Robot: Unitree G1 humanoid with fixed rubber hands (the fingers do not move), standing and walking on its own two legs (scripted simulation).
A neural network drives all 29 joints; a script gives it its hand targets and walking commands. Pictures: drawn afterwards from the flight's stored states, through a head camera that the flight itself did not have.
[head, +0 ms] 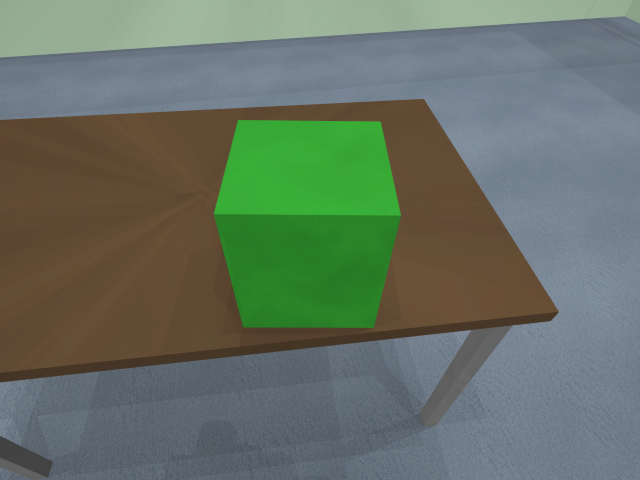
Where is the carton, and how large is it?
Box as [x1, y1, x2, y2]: [214, 120, 400, 327]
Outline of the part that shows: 238,120 215,207 214,216 243,326 373,327 400,216 380,122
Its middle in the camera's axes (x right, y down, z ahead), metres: -0.01 -0.02 +0.59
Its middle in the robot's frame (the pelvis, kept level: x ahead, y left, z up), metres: +0.47 +0.02 +0.05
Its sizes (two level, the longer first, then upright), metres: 0.210 0.200 0.250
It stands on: a table, 0.69 m high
